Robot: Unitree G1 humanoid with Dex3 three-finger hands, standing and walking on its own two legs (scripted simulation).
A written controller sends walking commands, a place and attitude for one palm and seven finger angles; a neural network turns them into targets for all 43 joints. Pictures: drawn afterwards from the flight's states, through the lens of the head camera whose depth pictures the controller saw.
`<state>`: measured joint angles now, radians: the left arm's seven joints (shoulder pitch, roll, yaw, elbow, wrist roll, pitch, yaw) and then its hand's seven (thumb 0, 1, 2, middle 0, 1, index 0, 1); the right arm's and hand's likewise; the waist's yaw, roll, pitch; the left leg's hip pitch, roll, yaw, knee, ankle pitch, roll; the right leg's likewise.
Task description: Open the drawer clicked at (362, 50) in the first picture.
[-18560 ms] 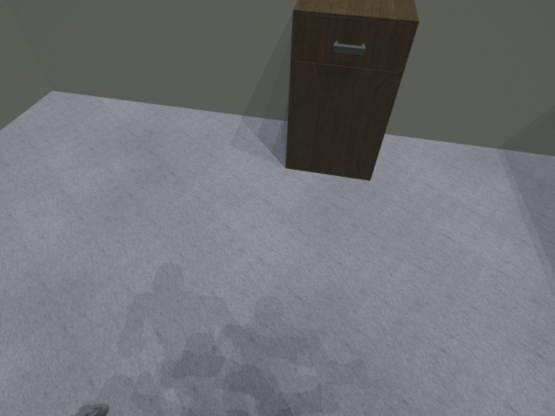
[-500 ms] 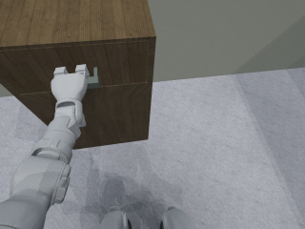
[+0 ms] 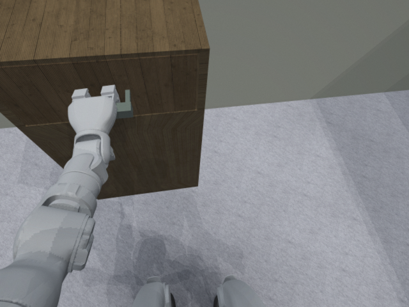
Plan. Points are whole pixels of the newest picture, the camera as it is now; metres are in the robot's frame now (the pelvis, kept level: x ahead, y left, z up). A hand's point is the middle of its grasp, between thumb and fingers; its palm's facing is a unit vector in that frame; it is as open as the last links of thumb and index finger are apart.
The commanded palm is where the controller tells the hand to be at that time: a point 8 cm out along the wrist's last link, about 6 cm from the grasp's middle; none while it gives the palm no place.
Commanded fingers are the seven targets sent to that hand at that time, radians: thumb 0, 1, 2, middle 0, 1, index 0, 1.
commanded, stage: close the thumb around the handle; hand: left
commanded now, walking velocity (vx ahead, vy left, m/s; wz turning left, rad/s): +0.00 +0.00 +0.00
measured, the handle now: (103, 104) +0.55 +0.18 +0.00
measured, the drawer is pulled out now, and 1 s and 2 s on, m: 0.00 0.02 0.09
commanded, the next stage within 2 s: pull the drawer open in 0.48 s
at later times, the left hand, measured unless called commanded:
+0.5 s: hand (103, 127) +0.50 +0.18 -0.02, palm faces -0.06 -0.03 -1.00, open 5.6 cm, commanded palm +0.48 +0.17 +0.03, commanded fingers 0.00 0.90 0.90 -0.40 -1.35 -0.40 -1.35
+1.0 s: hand (103, 138) +0.47 +0.18 -0.02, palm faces -0.05 -0.05 -1.00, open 5.5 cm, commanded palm +0.46 +0.18 +0.03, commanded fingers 0.00 0.90 0.90 -0.40 -1.35 -0.40 -1.35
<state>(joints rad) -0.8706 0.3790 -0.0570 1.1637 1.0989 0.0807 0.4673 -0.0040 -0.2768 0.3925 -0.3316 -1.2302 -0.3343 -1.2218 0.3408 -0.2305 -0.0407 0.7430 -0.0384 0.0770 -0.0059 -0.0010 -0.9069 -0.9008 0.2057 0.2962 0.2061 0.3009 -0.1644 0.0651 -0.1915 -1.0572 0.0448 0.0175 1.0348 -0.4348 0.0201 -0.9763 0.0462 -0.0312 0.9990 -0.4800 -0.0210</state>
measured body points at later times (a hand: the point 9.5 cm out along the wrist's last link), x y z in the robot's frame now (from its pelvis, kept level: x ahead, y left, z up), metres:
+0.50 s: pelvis +0.01 +0.00 +0.00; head +0.14 +0.00 +0.43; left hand +0.50 +0.18 +0.04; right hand +0.00 -0.26 -0.13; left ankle +0.02 +0.11 -0.66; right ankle -0.02 -0.11 -0.66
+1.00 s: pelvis +0.03 +0.00 +0.02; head +0.14 +0.00 +0.45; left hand +0.47 +0.18 +0.03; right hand +0.05 -0.26 -0.12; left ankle +0.02 +0.11 -0.66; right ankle -0.02 -0.11 -0.66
